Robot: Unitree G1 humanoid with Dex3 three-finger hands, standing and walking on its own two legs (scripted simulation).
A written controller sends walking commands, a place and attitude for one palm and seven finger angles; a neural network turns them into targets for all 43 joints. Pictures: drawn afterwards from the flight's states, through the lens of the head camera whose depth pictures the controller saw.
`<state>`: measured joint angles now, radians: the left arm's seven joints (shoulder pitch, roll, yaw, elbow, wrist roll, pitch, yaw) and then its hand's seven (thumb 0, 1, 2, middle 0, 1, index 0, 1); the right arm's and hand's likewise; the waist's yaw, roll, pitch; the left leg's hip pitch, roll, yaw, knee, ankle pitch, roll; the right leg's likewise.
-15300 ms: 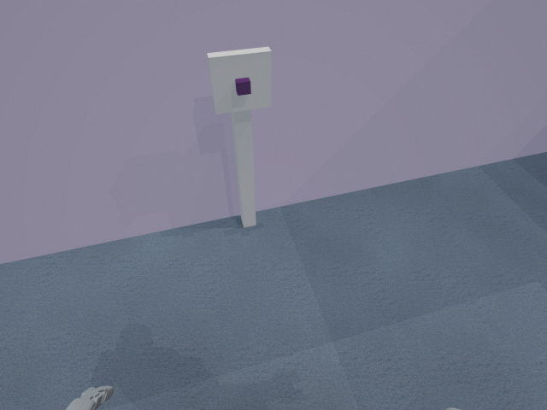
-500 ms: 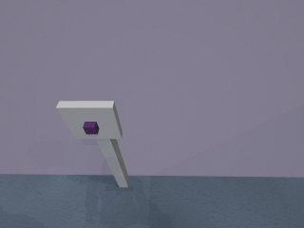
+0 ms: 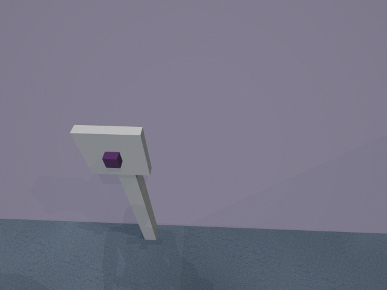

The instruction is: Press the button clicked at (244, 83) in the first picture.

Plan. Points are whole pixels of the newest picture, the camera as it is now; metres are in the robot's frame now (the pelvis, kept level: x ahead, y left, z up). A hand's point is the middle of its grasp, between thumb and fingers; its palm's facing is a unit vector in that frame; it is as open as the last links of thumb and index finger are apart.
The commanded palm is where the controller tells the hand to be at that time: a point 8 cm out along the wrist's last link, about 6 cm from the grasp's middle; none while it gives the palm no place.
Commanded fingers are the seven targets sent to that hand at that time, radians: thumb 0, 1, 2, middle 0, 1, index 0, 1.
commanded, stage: look again from close up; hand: left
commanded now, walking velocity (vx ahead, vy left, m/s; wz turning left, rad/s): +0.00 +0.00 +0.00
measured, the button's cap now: (113, 159) +0.44 +0.26 -0.04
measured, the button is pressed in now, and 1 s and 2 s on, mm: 0 0 0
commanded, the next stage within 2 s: raise the hand and make a fist in 0.54 s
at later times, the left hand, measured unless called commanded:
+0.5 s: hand out of the picture -0.01 +0.18 -0.18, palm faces +0.03 -0.98 -0.19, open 7.3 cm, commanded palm none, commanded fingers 0.00 0.90 0.90 -0.20 -0.30 -0.20 -0.30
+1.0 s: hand (115, 266) +0.17 +0.17 -0.03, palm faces -0.01 -1.00 +0.08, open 5.8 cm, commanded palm +0.11 +0.25 -0.07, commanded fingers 0.00 0.90 0.90 -0.72 -0.87 -0.72 -0.87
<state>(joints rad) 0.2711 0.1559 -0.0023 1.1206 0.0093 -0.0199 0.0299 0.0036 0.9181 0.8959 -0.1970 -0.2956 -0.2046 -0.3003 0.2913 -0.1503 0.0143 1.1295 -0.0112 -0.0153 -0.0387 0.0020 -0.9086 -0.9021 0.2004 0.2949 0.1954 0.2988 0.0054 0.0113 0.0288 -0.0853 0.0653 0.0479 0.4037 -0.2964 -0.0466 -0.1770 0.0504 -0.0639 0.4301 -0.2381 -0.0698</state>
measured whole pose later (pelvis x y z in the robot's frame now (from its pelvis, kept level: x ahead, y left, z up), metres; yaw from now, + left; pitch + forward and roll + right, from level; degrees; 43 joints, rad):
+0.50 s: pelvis -0.01 +0.01 +0.00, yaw +0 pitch -1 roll +0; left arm 0.29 0.15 0.00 1.12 0.01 -0.02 0.03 0.00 0.92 0.90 -0.20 -0.30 -0.20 -0.30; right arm 0.33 -0.12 0.02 1.15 -0.01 -0.02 -0.04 0.00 -0.91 -0.90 0.20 0.30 0.20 0.30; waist 0.00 0.00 0.03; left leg -0.11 0.04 0.06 0.42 -0.29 -0.03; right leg -0.20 0.03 -0.05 0.45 -0.23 -0.05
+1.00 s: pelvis -0.03 +0.03 -0.06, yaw +1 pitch +11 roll +1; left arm 0.35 0.10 0.06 0.20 -0.20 -0.58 -0.25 0.01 0.92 0.90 -0.46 -0.59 -0.47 -0.59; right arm 0.14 -0.28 -0.07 0.56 0.01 -0.28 0.01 0.01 -0.91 -0.90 0.20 0.29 0.20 0.30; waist -0.01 -0.07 -0.14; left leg -0.65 0.01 0.05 0.96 -0.50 0.00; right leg -0.74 -0.03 -0.06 0.98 -0.43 -0.03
